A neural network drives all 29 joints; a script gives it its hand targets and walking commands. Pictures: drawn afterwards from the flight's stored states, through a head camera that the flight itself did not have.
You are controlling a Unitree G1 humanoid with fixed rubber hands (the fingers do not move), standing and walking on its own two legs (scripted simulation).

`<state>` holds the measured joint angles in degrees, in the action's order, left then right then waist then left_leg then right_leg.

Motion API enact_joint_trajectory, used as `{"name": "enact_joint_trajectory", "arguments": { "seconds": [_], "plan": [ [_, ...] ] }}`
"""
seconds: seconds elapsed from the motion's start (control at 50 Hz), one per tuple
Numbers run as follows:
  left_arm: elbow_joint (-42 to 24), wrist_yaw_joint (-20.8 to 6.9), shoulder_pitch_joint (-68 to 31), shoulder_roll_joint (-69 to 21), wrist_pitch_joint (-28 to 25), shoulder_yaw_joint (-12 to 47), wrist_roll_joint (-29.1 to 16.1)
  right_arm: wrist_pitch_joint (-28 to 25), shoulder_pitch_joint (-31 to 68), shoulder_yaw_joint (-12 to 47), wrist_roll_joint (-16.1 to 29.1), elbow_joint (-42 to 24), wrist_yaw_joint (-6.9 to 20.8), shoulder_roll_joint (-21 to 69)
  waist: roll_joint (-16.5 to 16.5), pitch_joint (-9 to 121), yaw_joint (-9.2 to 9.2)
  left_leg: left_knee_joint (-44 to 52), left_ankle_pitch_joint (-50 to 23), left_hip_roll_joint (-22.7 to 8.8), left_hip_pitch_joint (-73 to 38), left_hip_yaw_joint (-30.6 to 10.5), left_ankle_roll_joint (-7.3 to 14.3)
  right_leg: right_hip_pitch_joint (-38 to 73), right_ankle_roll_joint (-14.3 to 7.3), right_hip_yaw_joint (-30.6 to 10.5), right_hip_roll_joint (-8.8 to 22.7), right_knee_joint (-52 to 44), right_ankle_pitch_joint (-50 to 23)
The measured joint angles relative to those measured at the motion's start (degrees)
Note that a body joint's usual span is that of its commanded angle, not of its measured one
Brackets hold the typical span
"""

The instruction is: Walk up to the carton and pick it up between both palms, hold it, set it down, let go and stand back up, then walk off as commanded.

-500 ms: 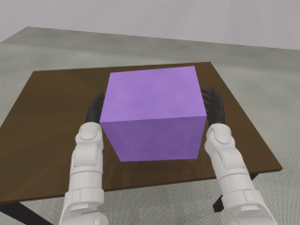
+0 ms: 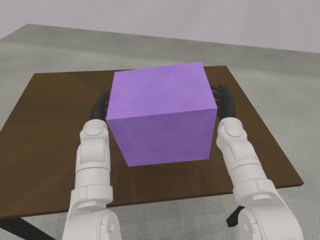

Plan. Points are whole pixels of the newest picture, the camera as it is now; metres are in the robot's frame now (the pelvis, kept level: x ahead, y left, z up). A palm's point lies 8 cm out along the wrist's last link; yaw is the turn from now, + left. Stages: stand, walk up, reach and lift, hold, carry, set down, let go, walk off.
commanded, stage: reach and lift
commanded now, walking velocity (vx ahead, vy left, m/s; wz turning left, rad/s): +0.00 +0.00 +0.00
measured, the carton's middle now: (163, 116) +0.41 -0.01 +0.09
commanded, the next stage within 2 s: hold in 0.44 s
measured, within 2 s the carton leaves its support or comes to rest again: neither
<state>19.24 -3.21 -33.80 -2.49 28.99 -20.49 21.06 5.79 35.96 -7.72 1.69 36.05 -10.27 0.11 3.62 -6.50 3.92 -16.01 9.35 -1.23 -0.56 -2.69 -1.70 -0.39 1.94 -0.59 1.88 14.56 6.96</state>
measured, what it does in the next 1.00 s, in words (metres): stands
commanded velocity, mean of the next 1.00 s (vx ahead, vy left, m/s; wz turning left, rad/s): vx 0.00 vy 0.00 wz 0.00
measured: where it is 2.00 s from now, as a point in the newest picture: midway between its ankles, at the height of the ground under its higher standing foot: outside the picture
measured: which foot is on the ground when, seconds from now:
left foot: down 0.00-1.00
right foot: down 0.00-1.00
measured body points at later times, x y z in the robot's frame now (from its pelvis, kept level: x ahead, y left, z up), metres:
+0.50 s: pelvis -0.01 +0.00 +0.00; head -0.02 +0.03 +0.45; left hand +0.36 +0.18 +0.14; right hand +0.36 -0.15 +0.15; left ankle +0.00 +0.13 -0.75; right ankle +0.02 -0.14 -0.75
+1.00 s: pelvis -0.04 -0.01 +0.00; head -0.07 +0.02 +0.45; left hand +0.35 +0.17 +0.16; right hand +0.35 -0.15 +0.17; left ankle +0.00 +0.13 -0.75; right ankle +0.02 -0.14 -0.75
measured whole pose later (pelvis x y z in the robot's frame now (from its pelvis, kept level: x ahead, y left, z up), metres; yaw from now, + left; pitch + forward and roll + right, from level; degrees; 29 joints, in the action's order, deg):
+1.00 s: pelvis -0.04 -0.01 +0.00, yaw +2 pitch -11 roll +0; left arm 16.0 -3.9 -37.4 -2.5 35.6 -22.6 23.6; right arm 12.0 40.5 -5.5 3.3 36.2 -10.7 -1.2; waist 3.8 -6.0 4.6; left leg -16.5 6.6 -1.2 -0.5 -2.8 -1.5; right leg 0.8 1.7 1.5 2.2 14.5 4.8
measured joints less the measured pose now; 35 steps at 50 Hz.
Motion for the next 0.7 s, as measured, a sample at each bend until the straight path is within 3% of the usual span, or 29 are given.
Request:
{"name": "enact_joint_trajectory", "arguments": {
  "seconds": [0.08,0.14,0.22,0.36,0.5,0.62,0.7],
  "plan": [
    [-8.45,2.94,5.66,-0.14,-0.88,4.5,-3.32,-2.4,-3.03,1.76,4.16,-5.05,1.04,-0.86,-0.54,1.95,-0.01,-1.12,0.82,-0.24,0.09,0.02,-0.71,0.48,0.0,0.03,-0.2,0.01,0.95],
    [-12.22,3.32,7.92,-0.41,-0.72,5.23,-3.59,-2.34,-4.51,2.99,4.93,-8.0,0.97,-0.91,-0.73,4.36,0.0,-2.63,0.66,-0.22,-0.33,0.01,-0.9,1.7,0.0,0.05,-0.22,0.01,1.31],
    [-12.24,2.38,7.56,-0.2,2.68,5.14,-3.12,0.61,-4.6,3.32,5.06,-7.97,0.45,-0.96,-0.92,5.03,0.02,-2.36,1.46,-0.41,-3.33,-0.01,-0.89,4.66,-0.15,0.33,-0.36,0.02,2.83],
    [-12.28,-2.45,2.9,0.73,8.98,2.81,-0.94,5.02,-3.59,4.51,5.04,-8.03,-1.04,-1.5,-0.3,-0.5,0.66,-0.27,1.22,-0.87,-4.52,-0.05,-0.43,5.5,-0.22,2.24,-0.53,0.0,1.76],
    [-14.3,-0.1,5.05,1.17,7.54,3.35,-1.6,5.29,-4.06,7.51,7.39,-10.86,-3.95,-1.38,1.02,-3.06,0.64,-1.32,0.11,-0.24,-3.0,-0.05,-0.24,4.51,-0.21,2.16,0.04,-0.01,0.14],
    [-15.56,1.58,5.11,1.17,6.78,4.0,-3.58,4.62,-4.01,7.0,5.7,-11.68,-3.04,-1.52,0.62,4.7,0.65,-2.3,0.43,-0.21,-1.59,-0.07,-0.19,3.56,-0.21,2.15,0.04,0.0,-0.06],
    [-9.87,-0.24,-1.64,0.49,8.74,1.15,0.96,5.43,0.57,3.92,1.95,-4.04,-0.25,-1.52,0.48,6.79,0.67,-1.95,0.16,-0.2,-1.63,-0.07,0.44,3.5,-0.21,2.2,0.03,-0.01,0.47]
  ]
}}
